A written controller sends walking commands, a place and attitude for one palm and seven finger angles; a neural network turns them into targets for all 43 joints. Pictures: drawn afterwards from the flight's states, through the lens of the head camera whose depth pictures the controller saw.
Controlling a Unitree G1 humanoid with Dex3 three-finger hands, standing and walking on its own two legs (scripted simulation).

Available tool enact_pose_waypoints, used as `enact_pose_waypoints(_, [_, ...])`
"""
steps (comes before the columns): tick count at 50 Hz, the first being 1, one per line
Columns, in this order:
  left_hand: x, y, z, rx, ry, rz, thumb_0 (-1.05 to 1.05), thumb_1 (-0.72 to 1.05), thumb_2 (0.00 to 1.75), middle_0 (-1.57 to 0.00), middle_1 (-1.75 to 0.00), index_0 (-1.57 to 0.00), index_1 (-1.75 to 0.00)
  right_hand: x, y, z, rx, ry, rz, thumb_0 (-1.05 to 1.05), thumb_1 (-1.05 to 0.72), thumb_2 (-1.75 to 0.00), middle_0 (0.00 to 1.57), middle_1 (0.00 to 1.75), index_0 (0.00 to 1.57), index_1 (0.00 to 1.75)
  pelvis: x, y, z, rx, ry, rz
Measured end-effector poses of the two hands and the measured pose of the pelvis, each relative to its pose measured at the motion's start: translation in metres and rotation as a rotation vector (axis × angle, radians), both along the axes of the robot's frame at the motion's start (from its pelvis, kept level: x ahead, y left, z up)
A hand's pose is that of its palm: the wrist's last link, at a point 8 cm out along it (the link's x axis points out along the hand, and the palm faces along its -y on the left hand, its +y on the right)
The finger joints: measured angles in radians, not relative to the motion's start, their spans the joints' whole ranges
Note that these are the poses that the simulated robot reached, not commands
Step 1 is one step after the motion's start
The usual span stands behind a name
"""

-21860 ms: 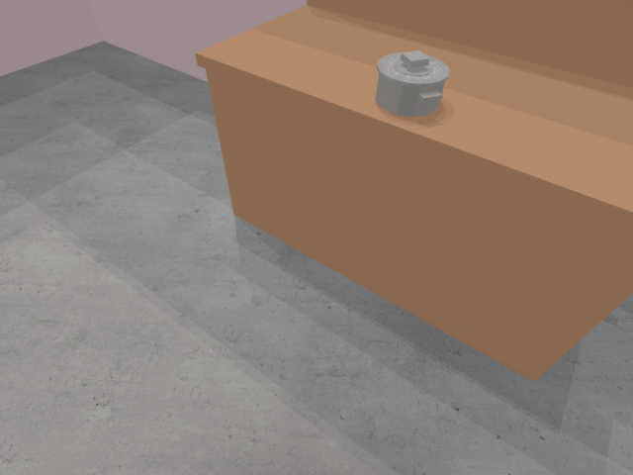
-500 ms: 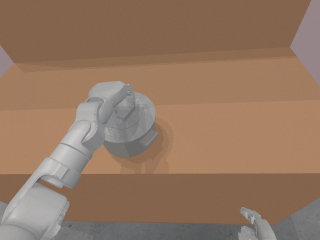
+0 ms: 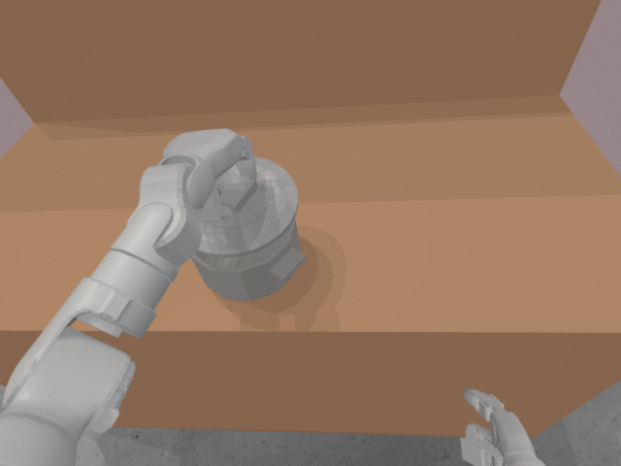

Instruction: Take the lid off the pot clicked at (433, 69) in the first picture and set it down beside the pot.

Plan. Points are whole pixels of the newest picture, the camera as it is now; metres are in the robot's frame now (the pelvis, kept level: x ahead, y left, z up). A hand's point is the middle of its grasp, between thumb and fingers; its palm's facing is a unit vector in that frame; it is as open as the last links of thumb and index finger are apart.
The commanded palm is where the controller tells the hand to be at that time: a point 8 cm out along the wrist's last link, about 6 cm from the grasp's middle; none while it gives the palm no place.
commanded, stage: lift the lid straight up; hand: left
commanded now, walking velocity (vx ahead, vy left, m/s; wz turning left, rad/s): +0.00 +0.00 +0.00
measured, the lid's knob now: (231, 190) +0.44 +0.13 +0.13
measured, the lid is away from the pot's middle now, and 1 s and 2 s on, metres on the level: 0.01 0.02 0.09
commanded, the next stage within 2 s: move the lid sideways beside the pot in 1.12 s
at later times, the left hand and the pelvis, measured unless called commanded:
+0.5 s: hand (211, 164) +0.42 +0.14 +0.19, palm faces -0.21 -0.07 -0.98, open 8.8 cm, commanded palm +0.40 +0.15 +0.27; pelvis -0.01 +0.00 +0.00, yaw +0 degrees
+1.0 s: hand (205, 138) +0.42 +0.13 +0.23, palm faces -0.14 -0.05 -0.99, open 8.8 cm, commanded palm +0.40 +0.15 +0.30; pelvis -0.01 +0.01 +0.00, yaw +0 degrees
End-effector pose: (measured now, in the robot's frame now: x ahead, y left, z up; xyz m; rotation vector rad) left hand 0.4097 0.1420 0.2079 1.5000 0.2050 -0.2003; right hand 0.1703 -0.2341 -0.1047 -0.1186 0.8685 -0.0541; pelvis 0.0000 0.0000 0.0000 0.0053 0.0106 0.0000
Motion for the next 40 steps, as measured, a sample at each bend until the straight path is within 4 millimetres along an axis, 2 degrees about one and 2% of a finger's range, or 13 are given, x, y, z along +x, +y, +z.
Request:
enact_pose_waypoints(19, [0.003, -0.004, 0.032, -0.004, -0.045, -0.013, -0.04, 0.05, 0.93, -0.81, -0.96, -0.62, -0.86, -0.014, 0.000, -0.001, 0.003, -0.005, -0.014, 0.01, -0.91, -0.90, 0.20, 0.30, 0.20, 0.30, -0.005, 0.002, 0.001, 0.002, -0.007, -0.009])
enact_pose_waypoints(40, [-0.002, 0.001, 0.068, 0.001, -0.108, -0.017, -0.04, 0.05, 0.93, -0.81, -0.96, -0.62, -0.86, -0.002, 0.007, 0.008, -0.002, -0.059, 0.010, 0.01, -0.91, -0.90, 0.20, 0.30, 0.20, 0.30, -0.008, 0.006, 0.001, 0.001, -0.013, -0.004])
